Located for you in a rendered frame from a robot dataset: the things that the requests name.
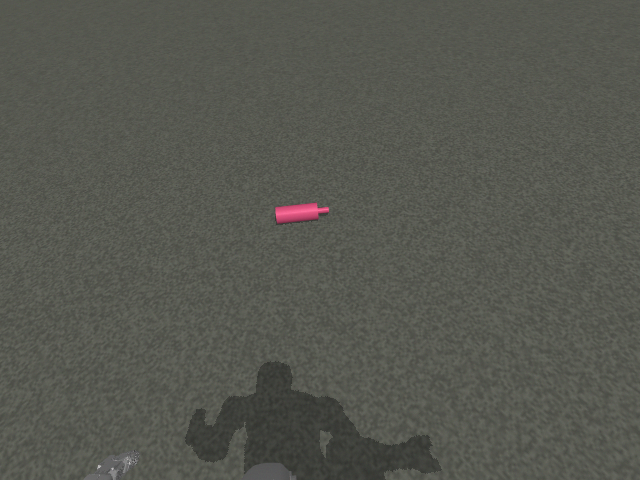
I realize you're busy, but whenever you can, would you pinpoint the left robot hand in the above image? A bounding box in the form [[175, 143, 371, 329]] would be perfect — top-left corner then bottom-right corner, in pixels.
[[83, 450, 140, 480]]

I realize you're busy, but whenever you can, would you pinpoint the bottle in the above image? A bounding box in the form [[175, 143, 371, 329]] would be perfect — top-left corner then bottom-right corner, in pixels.
[[275, 203, 329, 224]]

